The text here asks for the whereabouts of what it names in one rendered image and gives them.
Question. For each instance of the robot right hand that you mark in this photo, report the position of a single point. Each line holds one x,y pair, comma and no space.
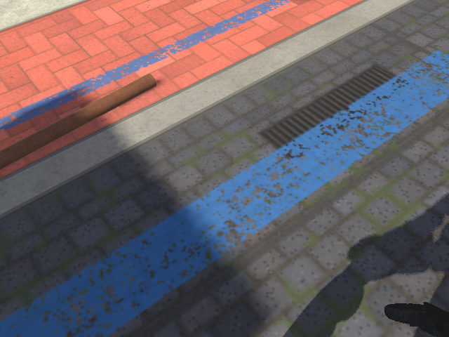
428,317

